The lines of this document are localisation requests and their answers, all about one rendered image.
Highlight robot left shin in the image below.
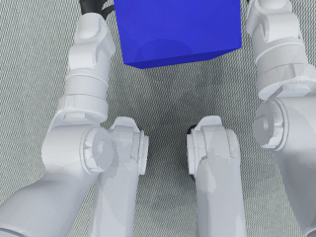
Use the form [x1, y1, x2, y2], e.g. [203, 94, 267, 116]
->
[106, 117, 140, 139]

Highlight robot shin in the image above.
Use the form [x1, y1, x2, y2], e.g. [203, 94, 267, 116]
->
[195, 116, 241, 165]
[106, 117, 140, 139]

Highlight robot right shin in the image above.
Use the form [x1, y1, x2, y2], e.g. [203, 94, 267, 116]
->
[195, 116, 241, 165]

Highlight robot right forearm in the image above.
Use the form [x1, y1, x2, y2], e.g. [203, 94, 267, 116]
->
[245, 0, 316, 101]

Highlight right robot upper arm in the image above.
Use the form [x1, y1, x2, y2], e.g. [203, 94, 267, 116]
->
[252, 96, 316, 237]

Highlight robot left forearm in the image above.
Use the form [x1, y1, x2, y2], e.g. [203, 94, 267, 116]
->
[41, 13, 116, 157]

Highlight carton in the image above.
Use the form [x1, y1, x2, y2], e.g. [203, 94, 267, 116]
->
[114, 0, 242, 69]

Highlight left robot upper arm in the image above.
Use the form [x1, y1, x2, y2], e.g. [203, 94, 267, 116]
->
[0, 123, 115, 237]

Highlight left robot hand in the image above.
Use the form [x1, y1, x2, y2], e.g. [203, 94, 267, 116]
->
[79, 0, 115, 20]

